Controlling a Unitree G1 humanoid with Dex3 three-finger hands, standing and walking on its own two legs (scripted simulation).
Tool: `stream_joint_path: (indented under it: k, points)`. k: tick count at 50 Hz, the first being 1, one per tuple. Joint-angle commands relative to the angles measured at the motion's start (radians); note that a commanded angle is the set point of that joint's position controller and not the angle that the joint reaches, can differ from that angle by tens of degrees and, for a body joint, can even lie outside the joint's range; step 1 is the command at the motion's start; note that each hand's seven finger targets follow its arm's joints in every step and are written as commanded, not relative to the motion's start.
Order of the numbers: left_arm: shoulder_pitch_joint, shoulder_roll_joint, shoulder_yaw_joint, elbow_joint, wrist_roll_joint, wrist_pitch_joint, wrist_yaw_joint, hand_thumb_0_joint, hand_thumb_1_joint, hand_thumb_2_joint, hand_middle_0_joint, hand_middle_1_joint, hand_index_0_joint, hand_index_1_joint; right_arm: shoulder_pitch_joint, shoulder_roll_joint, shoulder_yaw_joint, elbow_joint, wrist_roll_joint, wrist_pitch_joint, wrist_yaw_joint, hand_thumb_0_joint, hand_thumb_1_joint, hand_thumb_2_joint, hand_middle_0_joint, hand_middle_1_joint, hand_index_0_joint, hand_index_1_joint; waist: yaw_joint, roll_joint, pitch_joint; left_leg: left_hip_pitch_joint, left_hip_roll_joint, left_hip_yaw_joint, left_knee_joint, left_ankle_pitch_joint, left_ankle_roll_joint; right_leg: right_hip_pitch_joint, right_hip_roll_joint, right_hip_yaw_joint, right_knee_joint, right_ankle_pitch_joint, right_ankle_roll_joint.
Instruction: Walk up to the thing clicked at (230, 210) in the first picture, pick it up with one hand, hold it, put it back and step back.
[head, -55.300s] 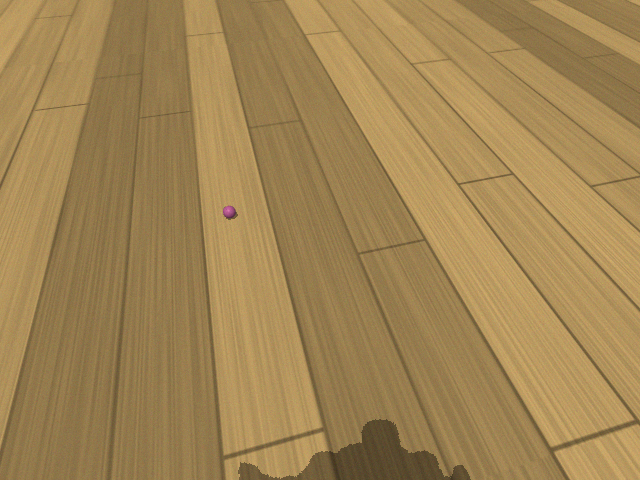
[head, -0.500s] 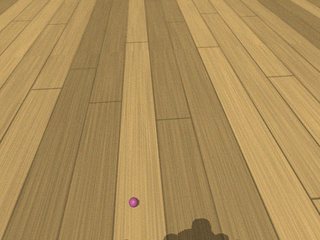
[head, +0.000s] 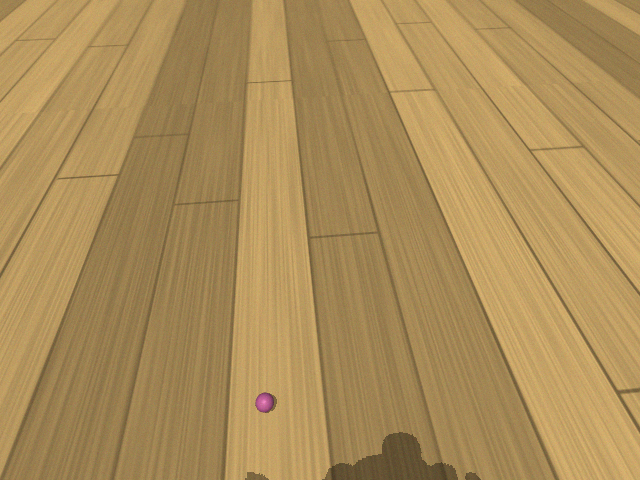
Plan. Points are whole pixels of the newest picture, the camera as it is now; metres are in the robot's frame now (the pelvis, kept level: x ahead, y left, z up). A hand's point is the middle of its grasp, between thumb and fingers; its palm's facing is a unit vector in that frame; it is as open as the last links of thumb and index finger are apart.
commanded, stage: step back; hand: left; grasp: from above
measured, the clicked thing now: (264, 402) +0.47 +0.19 -0.75
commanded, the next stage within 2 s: none
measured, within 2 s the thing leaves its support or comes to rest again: neither
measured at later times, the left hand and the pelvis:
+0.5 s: hand out of the picture +0.06 +0.31 -0.18, palm faces -0.07 -0.93 -0.35, open 7.4 cm; pelvis -0.08 +0.06 -0.01, yaw -2 degrees
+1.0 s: hand out of the picture -0.07 +0.30 -0.16, palm faces -0.01 -0.92 -0.39, open 7.4 cm; pelvis -0.20 +0.05 -0.02, yaw +0 degrees
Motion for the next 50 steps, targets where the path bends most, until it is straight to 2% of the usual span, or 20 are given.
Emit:
stream_joint_path:
  k: [1,5,7,9,11,12,13,14,17,24,27,31,33,34,35,36,38,40,46,50]
  points:
    - [-0.017,0.296,0.087,-0.110,-0.010,-0.008,0.028,0.000,0.900,0.900,-0.200,-0.300,-0.200,-0.300,-0.010,-0.224,-0.054,-0.100,0.020,0.004,-0.011,0.000,-0.900,-0.900,0.200,0.300,0.200,0.300,-0.006,-0.076,-0.077,-0.049,0.017,-0.021,0.207,0.229,0.064,-0.046,-0.177,0.152,0.007,0.397,-0.106]
    - [-0.101,0.309,0.097,-0.202,0.016,0.009,0.029,0.000,0.900,0.900,-0.200,-0.300,-0.200,-0.300,0.038,-0.213,-0.074,-0.138,0.010,0.031,-0.006,0.000,-0.900,-0.900,0.200,0.300,0.200,0.300,-0.015,-0.197,-0.116,-0.108,-0.073,-0.016,0.480,-0.274,0.072,-0.130,-0.319,0.250,0.015,0.375,-0.240]
    - [-0.138,0.308,0.096,-0.236,0.025,0.013,0.030,0.000,0.900,0.900,-0.200,-0.300,-0.200,-0.300,0.083,-0.214,-0.079,-0.158,0.012,0.038,-0.001,0.000,-0.900,-0.900,0.200,0.300,0.200,0.300,-0.036,-0.224,-0.101,-0.132,-0.052,-0.051,0.511,-0.328,0.082,-0.160,-0.324,0.231,0.057,0.375,-0.241]
    - [-0.142,0.292,0.085,-0.257,0.024,0.020,0.031,0.000,0.900,0.900,-0.200,-0.300,-0.200,-0.300,0.104,-0.215,-0.081,-0.165,0.010,0.030,-0.001,0.000,-0.900,-0.900,0.200,0.300,0.200,0.300,-0.037,-0.198,-0.099,-0.131,-0.051,-0.020,0.359,-0.196,0.070,-0.142,-0.261,0.179,0.148,0.368,-0.185]
    - [-0.123,0.256,0.075,-0.275,0.007,0.039,0.028,0.000,0.900,0.900,-0.200,-0.300,-0.200,-0.300,0.117,-0.253,-0.093,-0.168,-0.011,0.014,-0.009,0.000,-0.900,-0.900,0.200,0.300,0.200,0.300,-0.035,-0.022,-0.101,-0.110,0.051,-0.113,0.078,0.266,0.085,-0.132,-0.122,0.097,0.336,0.211,-0.088]
    - [-0.089,0.196,0.065,-0.286,-0.007,0.047,0.031,0.000,0.900,0.900,-0.200,-0.300,-0.200,-0.300,0.096,-0.327,-0.109,-0.186,-0.031,0.004,-0.012,0.000,-0.900,-0.900,0.200,0.300,0.200,0.300,-0.010,0.164,-0.102,-0.031,0.212,-0.336,0.025,0.515,0.142,-0.273,0.038,0.062,0.498,-0.096,-0.045]
    - [-0.083,0.206,0.069,-0.284,0.000,0.053,0.042,0.000,0.900,0.900,-0.200,-0.300,-0.200,-0.300,0.096,-0.376,-0.120,-0.198,-0.020,-0.001,-0.014,0.000,-0.900,-0.900,0.200,0.300,0.200,0.300,-0.027,0.168,-0.120,0.006,0.272,-0.386,0.057,0.707,0.212,-0.331,0.116,0.155,0.610,-0.440,-0.035]
    - [-0.071,0.214,0.070,-0.274,0.005,0.056,0.052,0.000,0.900,0.900,-0.200,-0.300,-0.200,-0.300,0.081,-0.381,-0.122,-0.214,-0.016,0.000,-0.018,0.000,-0.900,-0.900,0.200,0.300,0.200,0.300,-0.036,0.185,-0.137,-0.020,0.313,-0.449,0.034,0.636,0.241,-0.341,0.127,0.225,0.713,-0.479,-0.031]
    - [-0.014,0.229,0.072,-0.253,-0.009,0.057,0.051,0.000,0.900,0.900,-0.200,-0.300,-0.200,-0.300,-0.020,-0.280,-0.099,-0.253,-0.026,-0.001,-0.038,0.000,-0.900,-0.900,0.200,0.300,0.200,0.300,0.032,0.130,-0.133,0.070,0.190,-0.226,0.114,0.622,0.203,-0.406,0.104,0.242,0.830,-0.335,-0.028]
    - [-0.027,0.229,0.084,-0.308,0.009,0.046,0.037,0.000,0.900,0.900,-0.200,-0.300,-0.200,-0.300,0.099,-0.265,-0.108,-0.278,-0.008,0.003,-0.051,0.000,-0.900,-0.900,0.200,0.300,0.200,0.300,-0.046,0.107,-0.116,0.180,0.211,-0.221,0.147,0.589,0.259,-0.393,0.076,0.173,0.630,-0.317,0.025]
    - [0.010,0.218,0.088,-0.312,0.012,0.043,0.033,0.000,0.900,0.900,-0.200,-0.300,-0.200,-0.300,0.083,-0.285,-0.111,-0.302,-0.010,0.005,-0.047,0.000,-0.900,-0.900,0.200,0.300,0.200,0.300,-0.038,0.118,-0.130,0.143,0.245,-0.239,0.138,0.489,0.281,-0.326,0.043,0.131,0.512,-0.304,0.013]
    - [0.084,0.219,0.099,-0.286,0.022,0.032,0.018,0.000,0.900,0.900,-0.200,-0.300,-0.200,-0.300,0.023,-0.304,-0.109,-0.326,-0.008,0.012,-0.035,0.000,-0.900,-0.900,0.200,0.300,0.200,0.300,-0.002,0.114,-0.140,-0.040,0.215,-0.214,0.142,0.252,0.236,-0.136,0.030,0.058,0.282,-0.190,-0.019]
    - [0.156,0.222,0.104,-0.265,0.029,0.026,0.016,0.000,0.900,0.900,-0.200,-0.300,-0.200,-0.300,-0.009,-0.293,-0.103,-0.328,0.001,0.018,-0.028,0.000,-0.900,-0.900,0.200,0.300,0.200,0.300,0.035,0.081,-0.131,-0.163,0.178,-0.184,0.168,0.123,0.168,-0.026,0.010,0.073,0.138,-0.036,-0.055]
    - [0.163,0.268,0.116,-0.274,0.040,0.020,0.016,0.000,0.900,0.900,-0.200,-0.300,-0.200,-0.300,-0.009,-0.261,-0.093,-0.336,0.008,0.018,-0.026,0.000,-0.900,-0.900,0.200,0.300,0.200,0.300,0.035,-0.036,-0.129,-0.272,0.103,-0.138,0.272,0.012,0.110,-0.003,-0.110,0.255,0.085,-0.019,-0.108]
    - [0.117,0.355,0.135,-0.296,0.025,0.022,0.010,0.000,0.900,0.900,-0.200,-0.300,-0.200,-0.300,-0.049,-0.223,-0.089,-0.346,0.013,0.020,-0.028,0.000,-0.900,-0.900,0.200,0.300,0.200,0.300,0.049,-0.240,-0.052,-0.330,-0.103,-0.021,0.466,-0.259,0.046,-0.132,-0.275,0.477,-0.034,0.003,-0.246]
    - [0.040,0.389,0.139,-0.345,0.039,0.016,0.013,0.000,0.900,0.900,-0.200,-0.300,-0.200,-0.300,-0.032,-0.235,-0.098,-0.334,0.004,0.029,-0.034,0.000,-0.900,-0.900,0.200,0.300,0.200,0.300,0.047,-0.279,-0.012,-0.305,-0.138,-0.075,0.723,-0.442,0.028,-0.265,-0.401,0.598,-0.081,0.026,-0.341]
    - [-0.044,0.287,0.115,-0.376,0.022,0.012,0.024,0.000,0.900,0.900,-0.200,-0.300,-0.200,-0.300,0.058,-0.243,-0.093,-0.291,0.015,0.032,-0.029,0.000,-0.900,-0.900,0.200,0.300,0.200,0.300,-0.009,-0.122,0.008,-0.297,-0.163,-0.172,0.851,-0.331,0.029,-0.261,-0.275,0.390,-0.018,0.179,-0.262]
    - [-0.080,0.279,0.117,-0.393,0.031,0.014,0.029,0.000,0.900,0.900,-0.200,-0.300,-0.200,-0.300,0.109,-0.237,-0.085,-0.286,0.019,0.022,-0.034,0.000,-0.900,-0.900,0.200,0.300,0.200,0.300,-0.023,-0.158,-0.039,-0.320,-0.168,-0.138,0.866,-0.298,0.023,-0.174,-0.224,0.276,0.036,0.281,-0.221]
    - [0.050,0.262,0.110,-0.406,0.036,0.025,0.038,0.000,0.900,0.900,-0.200,-0.300,-0.200,-0.300,0.077,-0.224,-0.076,-0.324,0.003,0.015,-0.040,0.000,-0.900,-0.900,0.200,0.300,0.200,0.300,0.060,-0.192,-0.108,-0.349,-0.097,-0.068,0.526,-0.368,0.011,0.099,-0.247,0.260,0.134,0.438,-0.232]
    - [0.008,0.292,0.106,-0.429,0.018,0.043,0.025,0.000,0.900,0.900,-0.200,-0.300,-0.200,-0.300,0.196,-0.216,-0.087,-0.277,-0.007,0.003,-0.029,0.000,-0.900,-0.900,0.200,0.300,0.200,0.300,-0.009,-0.175,-0.156,-0.120,-0.083,0.035,0.105,-0.095,0.042,-0.006,-0.205,0.212,0.230,0.320,-0.164]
